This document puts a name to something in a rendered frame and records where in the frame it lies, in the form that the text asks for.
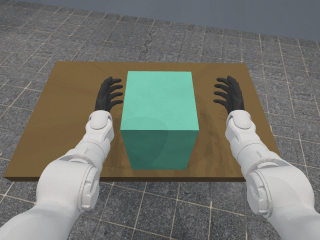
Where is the robot right upper arm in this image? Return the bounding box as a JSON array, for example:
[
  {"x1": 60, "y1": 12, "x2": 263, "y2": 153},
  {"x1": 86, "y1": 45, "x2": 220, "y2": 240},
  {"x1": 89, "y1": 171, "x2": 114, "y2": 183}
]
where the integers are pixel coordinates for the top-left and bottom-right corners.
[{"x1": 246, "y1": 165, "x2": 320, "y2": 240}]

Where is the table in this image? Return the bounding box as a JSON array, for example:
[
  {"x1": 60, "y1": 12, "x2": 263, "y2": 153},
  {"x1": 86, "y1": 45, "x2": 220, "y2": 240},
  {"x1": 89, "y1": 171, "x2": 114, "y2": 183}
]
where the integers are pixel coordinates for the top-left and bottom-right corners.
[{"x1": 3, "y1": 61, "x2": 282, "y2": 182}]

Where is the robot left hand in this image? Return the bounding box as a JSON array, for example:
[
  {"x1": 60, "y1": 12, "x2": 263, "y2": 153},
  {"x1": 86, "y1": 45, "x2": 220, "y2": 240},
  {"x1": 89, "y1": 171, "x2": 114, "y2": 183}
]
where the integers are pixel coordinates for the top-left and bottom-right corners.
[{"x1": 94, "y1": 76, "x2": 123, "y2": 113}]

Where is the carton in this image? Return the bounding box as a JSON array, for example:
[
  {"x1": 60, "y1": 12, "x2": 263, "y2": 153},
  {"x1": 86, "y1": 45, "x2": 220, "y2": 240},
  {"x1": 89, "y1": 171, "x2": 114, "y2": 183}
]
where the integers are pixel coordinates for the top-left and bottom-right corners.
[{"x1": 120, "y1": 71, "x2": 199, "y2": 170}]

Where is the robot right hand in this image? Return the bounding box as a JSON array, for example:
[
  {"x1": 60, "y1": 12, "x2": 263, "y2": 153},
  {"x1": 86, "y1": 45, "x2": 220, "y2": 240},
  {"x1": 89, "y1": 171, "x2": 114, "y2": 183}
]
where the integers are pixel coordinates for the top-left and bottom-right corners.
[{"x1": 213, "y1": 75, "x2": 245, "y2": 116}]

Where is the robot left upper arm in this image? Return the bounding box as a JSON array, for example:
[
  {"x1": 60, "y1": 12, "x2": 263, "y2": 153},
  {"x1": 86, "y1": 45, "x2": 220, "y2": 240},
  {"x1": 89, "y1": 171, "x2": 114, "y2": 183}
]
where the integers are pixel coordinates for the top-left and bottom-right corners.
[{"x1": 0, "y1": 159, "x2": 100, "y2": 240}]

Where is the left robot forearm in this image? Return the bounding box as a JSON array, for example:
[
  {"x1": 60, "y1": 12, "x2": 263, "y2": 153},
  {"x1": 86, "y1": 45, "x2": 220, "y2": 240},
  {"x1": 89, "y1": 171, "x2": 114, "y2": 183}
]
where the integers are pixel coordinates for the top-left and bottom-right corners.
[{"x1": 36, "y1": 110, "x2": 114, "y2": 201}]

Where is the right robot forearm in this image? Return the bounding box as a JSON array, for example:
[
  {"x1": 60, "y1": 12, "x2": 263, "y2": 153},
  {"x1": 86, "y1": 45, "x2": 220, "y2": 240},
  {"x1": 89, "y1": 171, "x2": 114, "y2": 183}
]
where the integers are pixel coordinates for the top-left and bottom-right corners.
[{"x1": 225, "y1": 110, "x2": 315, "y2": 205}]

